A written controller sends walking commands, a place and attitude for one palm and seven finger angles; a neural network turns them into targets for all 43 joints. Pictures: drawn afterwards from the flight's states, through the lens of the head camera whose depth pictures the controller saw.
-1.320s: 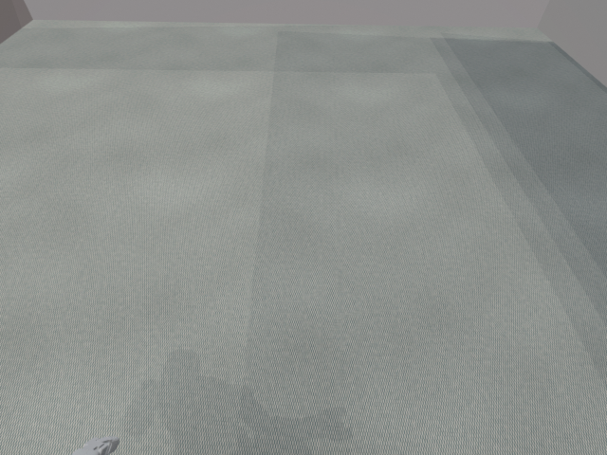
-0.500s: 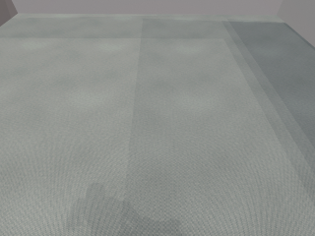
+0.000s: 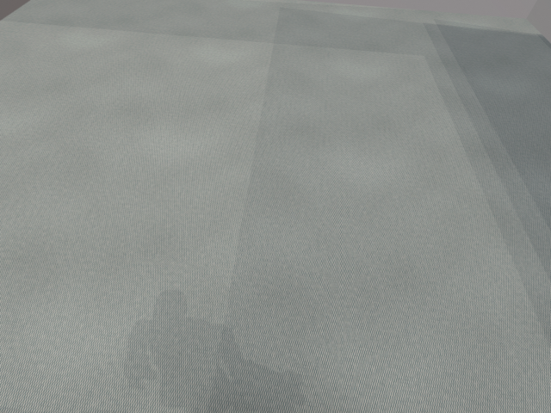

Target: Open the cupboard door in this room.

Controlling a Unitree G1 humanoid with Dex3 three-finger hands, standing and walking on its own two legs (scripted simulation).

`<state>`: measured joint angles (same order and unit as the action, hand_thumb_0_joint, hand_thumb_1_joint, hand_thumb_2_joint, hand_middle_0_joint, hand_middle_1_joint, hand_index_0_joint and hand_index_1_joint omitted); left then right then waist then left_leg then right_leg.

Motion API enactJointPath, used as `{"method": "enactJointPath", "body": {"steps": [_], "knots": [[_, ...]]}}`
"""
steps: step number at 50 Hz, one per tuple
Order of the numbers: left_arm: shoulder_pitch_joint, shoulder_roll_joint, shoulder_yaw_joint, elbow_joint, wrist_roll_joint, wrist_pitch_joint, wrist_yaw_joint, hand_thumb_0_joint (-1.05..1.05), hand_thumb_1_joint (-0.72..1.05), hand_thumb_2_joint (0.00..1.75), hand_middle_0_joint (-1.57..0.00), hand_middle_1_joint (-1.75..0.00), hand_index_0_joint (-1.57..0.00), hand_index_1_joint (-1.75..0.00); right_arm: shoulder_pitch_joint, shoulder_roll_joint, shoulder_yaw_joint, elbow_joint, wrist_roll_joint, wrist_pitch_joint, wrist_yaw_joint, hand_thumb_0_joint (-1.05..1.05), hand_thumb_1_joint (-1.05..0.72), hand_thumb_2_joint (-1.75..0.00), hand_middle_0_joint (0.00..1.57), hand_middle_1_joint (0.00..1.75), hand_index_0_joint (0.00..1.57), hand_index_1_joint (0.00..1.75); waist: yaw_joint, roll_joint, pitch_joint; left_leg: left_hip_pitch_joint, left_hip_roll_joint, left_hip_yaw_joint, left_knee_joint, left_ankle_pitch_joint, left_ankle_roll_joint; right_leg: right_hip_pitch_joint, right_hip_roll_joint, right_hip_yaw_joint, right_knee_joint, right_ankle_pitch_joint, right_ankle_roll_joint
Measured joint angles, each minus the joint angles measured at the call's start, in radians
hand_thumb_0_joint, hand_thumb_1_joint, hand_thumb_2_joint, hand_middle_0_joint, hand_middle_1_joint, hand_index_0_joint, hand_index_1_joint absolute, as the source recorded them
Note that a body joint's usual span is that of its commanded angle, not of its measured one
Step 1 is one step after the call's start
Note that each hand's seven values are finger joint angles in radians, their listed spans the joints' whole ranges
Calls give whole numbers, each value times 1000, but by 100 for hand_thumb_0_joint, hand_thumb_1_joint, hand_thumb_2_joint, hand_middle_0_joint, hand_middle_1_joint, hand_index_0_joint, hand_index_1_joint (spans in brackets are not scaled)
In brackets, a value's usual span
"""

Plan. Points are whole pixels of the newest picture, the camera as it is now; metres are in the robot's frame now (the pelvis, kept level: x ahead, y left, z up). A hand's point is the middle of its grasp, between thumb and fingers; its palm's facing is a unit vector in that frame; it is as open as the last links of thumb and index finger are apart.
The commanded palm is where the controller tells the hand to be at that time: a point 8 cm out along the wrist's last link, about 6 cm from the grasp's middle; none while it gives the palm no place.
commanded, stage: turn or walk to find it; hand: left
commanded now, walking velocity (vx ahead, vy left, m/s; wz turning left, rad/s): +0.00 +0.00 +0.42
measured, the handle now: out of the picture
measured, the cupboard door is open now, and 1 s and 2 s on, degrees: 0 0 0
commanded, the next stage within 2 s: none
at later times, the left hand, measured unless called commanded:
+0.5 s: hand out of the picture -0.04 +0.17 -0.15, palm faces +0.26 -0.93 -0.28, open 7.4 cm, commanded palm none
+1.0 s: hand out of the picture -0.06 +0.20 -0.14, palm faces +0.46 -0.84 -0.28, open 7.4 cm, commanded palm none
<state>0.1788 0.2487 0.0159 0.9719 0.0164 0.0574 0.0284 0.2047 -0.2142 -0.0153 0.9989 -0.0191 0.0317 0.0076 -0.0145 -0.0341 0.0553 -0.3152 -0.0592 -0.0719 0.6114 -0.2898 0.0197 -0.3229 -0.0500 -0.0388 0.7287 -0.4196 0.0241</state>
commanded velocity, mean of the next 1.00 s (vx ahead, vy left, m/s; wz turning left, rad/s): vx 0.00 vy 0.00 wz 0.42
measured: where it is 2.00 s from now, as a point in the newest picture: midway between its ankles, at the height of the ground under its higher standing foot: outside the picture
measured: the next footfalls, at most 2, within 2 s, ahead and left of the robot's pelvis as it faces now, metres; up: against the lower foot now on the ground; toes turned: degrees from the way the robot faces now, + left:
right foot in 0.22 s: +0.01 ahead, -0.14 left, +0.00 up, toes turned +6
left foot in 0.62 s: -0.06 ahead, +0.11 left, +0.00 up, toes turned +22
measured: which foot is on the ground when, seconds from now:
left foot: down 0.00-0.22, up 0.24-0.60, down 0.62-1.00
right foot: up 0.00-0.20, down 0.22-0.62, up 0.64-1.00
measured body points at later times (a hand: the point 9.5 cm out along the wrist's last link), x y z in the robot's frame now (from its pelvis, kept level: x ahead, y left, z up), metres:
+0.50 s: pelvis -0.03 -0.03 +0.01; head +0.00 -0.04 +0.46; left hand -0.06 +0.22 -0.13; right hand +0.10 -0.28 -0.14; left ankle -0.08 +0.10 -0.67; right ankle -0.03 -0.14 -0.73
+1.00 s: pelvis -0.05 -0.03 +0.00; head -0.03 -0.03 +0.45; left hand -0.09 +0.25 -0.12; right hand +0.11 -0.21 -0.15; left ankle -0.09 +0.09 -0.73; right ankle +0.00 -0.13 -0.72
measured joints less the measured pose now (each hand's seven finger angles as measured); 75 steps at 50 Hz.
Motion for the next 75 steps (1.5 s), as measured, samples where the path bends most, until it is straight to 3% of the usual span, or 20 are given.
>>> {"method": "enactJointPath", "body": {"steps": [5,8,11,15,18,20,28,31,34,38,42,48,51,54,57,59,62,68,71,75], "knots": [[-4,-16,15,-20,-6,-3,3,1,91,90,-20,-30,-20,-30,23,33,-4,-23,-3,-1,-10,0,-90,-90,20,30,20,30,-7,25,15,-6,-2,-52,-66,61,-6,-51,38,26,167,-92,10],[-4,-29,19,-39,-11,-11,2,1,91,90,-20,-30,-20,-30,31,28,-15,-30,-4,5,-12,0,-90,-90,20,30,21,30,-11,53,12,-18,-2,-89,-91,90,-21,-12,51,30,66,-69,14],[10,-33,21,-61,-10,-27,2,1,91,90,-20,-30,-20,-30,42,14,-29,-39,2,15,-10,0,-90,-90,20,30,21,30,-8,64,-2,-52,-19,-117,-62,92,-43,77,47,29,-159,60,6],[35,-51,19,-62,4,-37,7,1,91,90,-20,-30,-20,-30,33,-22,-61,-31,0,39,-4,0,-90,-90,20,30,20,30,-3,81,-3,-161,-12,-44,269,-118,-41,92,33,-15,-153,79,-46],[62,-56,17,-52,9,-38,9,1,91,90,-20,-30,-20,-30,23,-43,-73,-28,-1,43,3,0,-91,-90,20,30,20,30,-7,71,-7,-201,18,22,470,-101,-54,122,10,-39,-186,86,-48],[74,-56,15,-45,12,-40,9,1,91,90,-20,-30,-20,-30,17,-51,-75,-28,1,42,4,0,-91,-90,20,30,20,30,-8,58,-5,-192,40,51,499,-98,-65,134,-7,-56,-199,92,-46],[106,-43,17,-32,21,-45,2,1,91,90,-20,-30,-21,-30,-45,-46,-56,-27,10,40,4,0,-91,-90,19,30,20,30,26,8,16,-36,77,112,206,-152,-66,115,-62,-120,-167,78,-18],[121,-27,27,-21,13,-35,0,1,90,90,-20,-30,-21,-30,-60,-42,-44,-48,10,16,7,0,-91,-90,19,30,20,30,30,1,12,60,80,132,-25,-9,-38,73,-81,-146,-81,41,6],[108,3,40,-3,8,-2,4,1,91,90,-20,-30,-20,-30,-81,-11,-33,-57,7,-6,2,0,-91,-90,19,30,20,30,43,-36,25,49,57,136,3,-48,2,-26,-73,-65,163,-114,28],[81,13,49,7,4,11,-2,1,91,90,-20,-29,-20,-30,-72,16,-19,-64,3,-13,-11,0,-91,-90,20,30,20,30,39,-23,19,74,51,108,-55,-17,7,-106,-42,-25,329,-70,44],[55,3,49,-16,1,6,-9,1,91,90,-20,-29,-20,-30,-55,25,-15,-63,1,-10,-12,0,-90,-90,20,30,20,30,31,3,13,89,42,79,-105,21,11,-110,-31,-10,275,-32,53],[16,-28,43,-56,-4,-8,-6,1,91,90,-20,-29,-20,-30,-20,18,-26,-56,-5,5,-7,0,-90,-90,20,30,21,30,4,44,4,69,26,29,-99,37,-4,-23,0,-1,38,-2,43],[15,-42,36,-77,0,-34,-4,1,91,90,-20,-29,-20,-30,3,4,-39,-53,2,14,-3,0,-90,-90,20,30,21,30,1,64,-6,24,18,7,-27,10,-21,57,12,-17,-153,122,20],[17,-65,24,-84,8,-48,-2,1,91,90,-20,-29,-20,-30,15,-16,-59,-40,1,33,-2,0,-90,-90,20,30,20,30,-3,87,-1,-73,10,5,238,-163,-30,57,7,-55,-130,112,-39],[34,-77,20,-81,10,-44,2,1,91,90,-20,-30,-20,-30,21,-29,-70,-25,-2,45,6,0,-91,-90,20,30,20,30,-3,82,-1,-143,27,37,468,-138,-45,84,-6,-78,-168,125,-48],[43,-80,18,-73,11,-41,3,1,91,90,-20,-30,-20,-30,25,-34,-72,-20,-4,47,10,0,-91,-90,20,30,20,30,-8,74,-1,-156,47,53,518,-111,-57,98,-15,-94,-191,137,-47],[53,-80,17,-61,14,-40,3,1,91,90,-20,-30,-20,-30,30,-33,-71,-11,-3,50,11,0,-91,-90,19,30,20,30,-9,56,3,-135,74,73,474,-116,-72,109,-31,-121,-208,146,-42],[67,-56,27,-40,20,-38,-1,1,90,90,-20,-30,-21,-30,8,-19,-56,-6,6,43,9,0,-91,-90,19,30,20,30,16,12,22,-24,92,122,200,-164,-69,86,-73,-163,-172,136,-19],[81,-34,38,-28,11,-27,-3,1,90,90,-20,-30,-21,-30,1,-14,-47,-23,7,19,8,0,-91,-90,19,30,20,30,16,-1,16,53,89,140,-12,-21,-42,47,-99,-188,-91,101,7],[77,0,57,6,8,16,1,1,91,90,-20,-30,-20,-30,-20,18,-34,-36,0,-4,-3,0,-91,-90,19,30,20,30,26,-34,16,42,64,148,5,-30,21,-76,-72,-70,214,-81,30]]}}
